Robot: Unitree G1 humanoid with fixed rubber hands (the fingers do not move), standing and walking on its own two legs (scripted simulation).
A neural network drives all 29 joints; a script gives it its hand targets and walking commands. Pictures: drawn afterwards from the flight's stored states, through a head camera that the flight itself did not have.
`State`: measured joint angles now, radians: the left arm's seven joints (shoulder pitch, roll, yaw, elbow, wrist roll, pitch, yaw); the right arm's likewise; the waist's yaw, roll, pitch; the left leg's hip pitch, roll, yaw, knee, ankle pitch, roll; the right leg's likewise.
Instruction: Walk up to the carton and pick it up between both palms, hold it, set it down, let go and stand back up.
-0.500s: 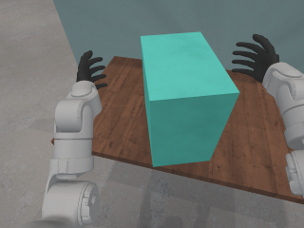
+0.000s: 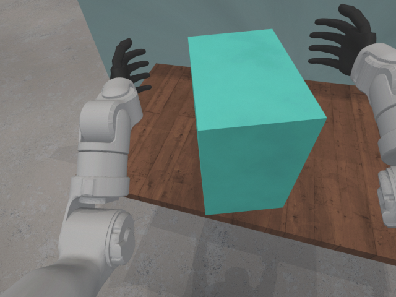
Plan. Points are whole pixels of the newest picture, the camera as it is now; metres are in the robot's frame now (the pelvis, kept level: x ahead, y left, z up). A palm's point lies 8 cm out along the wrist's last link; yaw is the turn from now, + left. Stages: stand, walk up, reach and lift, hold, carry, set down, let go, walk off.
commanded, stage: reach and lift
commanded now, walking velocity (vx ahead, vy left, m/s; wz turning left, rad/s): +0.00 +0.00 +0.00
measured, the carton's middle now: (237, 125) +0.50 +0.03 +0.07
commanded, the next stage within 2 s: none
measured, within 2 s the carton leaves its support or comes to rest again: neither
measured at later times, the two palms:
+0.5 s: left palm (136, 119) +0.39 +0.22 +0.15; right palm (318, 97) +0.51 -0.12 +0.16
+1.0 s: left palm (151, 133) +0.40 +0.20 +0.11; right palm (310, 115) +0.51 -0.12 +0.12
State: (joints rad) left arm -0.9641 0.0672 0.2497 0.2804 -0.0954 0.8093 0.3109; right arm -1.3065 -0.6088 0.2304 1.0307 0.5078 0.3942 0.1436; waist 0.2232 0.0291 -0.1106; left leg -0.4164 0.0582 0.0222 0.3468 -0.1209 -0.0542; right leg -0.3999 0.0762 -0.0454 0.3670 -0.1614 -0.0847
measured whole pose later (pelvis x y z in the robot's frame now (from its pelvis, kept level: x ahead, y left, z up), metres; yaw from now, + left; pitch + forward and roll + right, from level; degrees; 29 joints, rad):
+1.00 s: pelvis +0.00 +0.01 +0.00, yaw -1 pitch +17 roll +0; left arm -0.79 -0.13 0.34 0.56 0.11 0.30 0.27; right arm -1.07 -0.38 0.01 1.15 0.20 0.04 0.12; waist 0.22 0.02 -0.15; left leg -0.54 0.06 0.03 0.35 -0.11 -0.04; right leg -0.51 0.08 -0.03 0.34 -0.13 -0.08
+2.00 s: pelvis +0.01 +0.01 +0.00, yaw -1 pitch +14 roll +1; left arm -0.76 -0.30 0.56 0.51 0.39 0.19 0.19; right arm -1.05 -0.15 -0.40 1.23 -0.22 -0.12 0.12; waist 0.17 -0.03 -0.12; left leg -0.43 0.05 0.05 0.30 -0.11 -0.04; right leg -0.43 0.07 -0.01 0.34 -0.15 -0.08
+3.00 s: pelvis +0.00 +0.00 +0.00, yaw -1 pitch +16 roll +0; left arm -0.78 -0.27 0.54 0.59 0.35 0.13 0.20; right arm -1.08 -0.19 -0.38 1.35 -0.24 -0.22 0.09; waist 0.18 -0.02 -0.16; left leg -0.48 0.06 0.04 0.29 -0.09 -0.05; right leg -0.47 0.08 -0.02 0.31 -0.12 -0.08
